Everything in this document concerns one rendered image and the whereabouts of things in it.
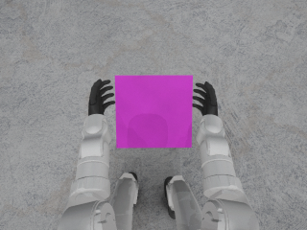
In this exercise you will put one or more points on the robot left upper arm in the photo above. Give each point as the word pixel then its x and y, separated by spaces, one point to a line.
pixel 94 215

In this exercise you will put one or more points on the robot right upper arm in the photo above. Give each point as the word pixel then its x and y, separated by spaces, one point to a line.
pixel 223 214

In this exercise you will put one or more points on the carton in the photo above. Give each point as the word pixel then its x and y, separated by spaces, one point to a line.
pixel 153 111

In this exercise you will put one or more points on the left robot hand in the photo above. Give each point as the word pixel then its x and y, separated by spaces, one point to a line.
pixel 96 103

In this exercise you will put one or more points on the right robot hand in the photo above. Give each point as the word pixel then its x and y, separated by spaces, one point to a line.
pixel 210 106

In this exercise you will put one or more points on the robot left thigh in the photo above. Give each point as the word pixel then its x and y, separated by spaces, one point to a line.
pixel 122 200

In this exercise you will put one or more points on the robot left forearm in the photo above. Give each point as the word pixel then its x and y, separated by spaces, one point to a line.
pixel 91 181

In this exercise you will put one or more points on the robot right forearm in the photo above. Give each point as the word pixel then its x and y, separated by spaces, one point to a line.
pixel 219 177

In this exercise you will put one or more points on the right robot shin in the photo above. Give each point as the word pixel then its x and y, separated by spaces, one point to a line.
pixel 175 178

